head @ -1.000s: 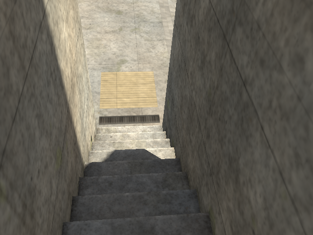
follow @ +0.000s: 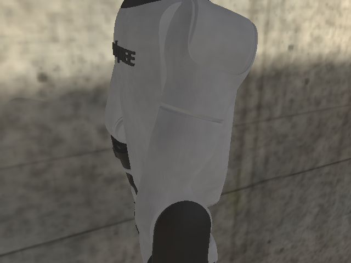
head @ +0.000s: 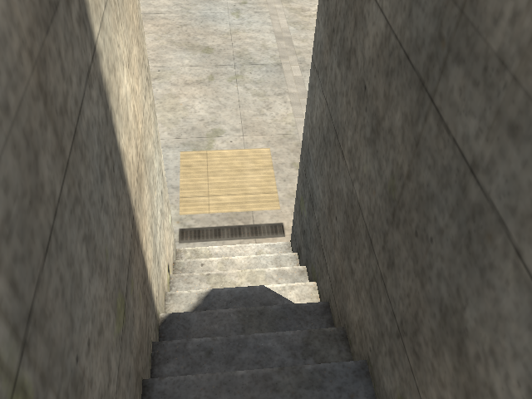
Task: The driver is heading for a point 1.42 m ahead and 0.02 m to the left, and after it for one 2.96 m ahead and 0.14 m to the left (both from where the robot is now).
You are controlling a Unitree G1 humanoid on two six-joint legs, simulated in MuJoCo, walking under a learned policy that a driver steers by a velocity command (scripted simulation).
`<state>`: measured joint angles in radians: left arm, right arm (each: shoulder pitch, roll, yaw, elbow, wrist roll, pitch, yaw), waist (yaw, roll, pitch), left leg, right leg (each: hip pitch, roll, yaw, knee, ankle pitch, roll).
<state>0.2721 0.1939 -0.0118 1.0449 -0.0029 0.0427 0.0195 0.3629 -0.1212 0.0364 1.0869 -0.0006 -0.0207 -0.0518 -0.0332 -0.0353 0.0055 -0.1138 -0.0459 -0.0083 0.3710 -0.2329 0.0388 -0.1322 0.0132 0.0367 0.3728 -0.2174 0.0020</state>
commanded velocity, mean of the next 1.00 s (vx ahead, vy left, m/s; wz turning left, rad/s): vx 0.00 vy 0.00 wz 0.00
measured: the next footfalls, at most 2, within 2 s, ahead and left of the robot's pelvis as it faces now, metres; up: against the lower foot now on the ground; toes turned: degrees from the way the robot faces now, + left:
left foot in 1.82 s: +0.27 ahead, +0.01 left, -0.19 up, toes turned +3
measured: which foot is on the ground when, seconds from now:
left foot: down 0.00-1.00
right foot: down 0.00-1.00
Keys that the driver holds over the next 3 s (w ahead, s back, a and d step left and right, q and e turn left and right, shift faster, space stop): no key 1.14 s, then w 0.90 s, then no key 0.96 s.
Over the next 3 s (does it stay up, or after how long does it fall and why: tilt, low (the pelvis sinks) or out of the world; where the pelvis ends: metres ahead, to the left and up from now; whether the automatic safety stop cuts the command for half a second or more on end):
stays up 0.62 0.02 -0.56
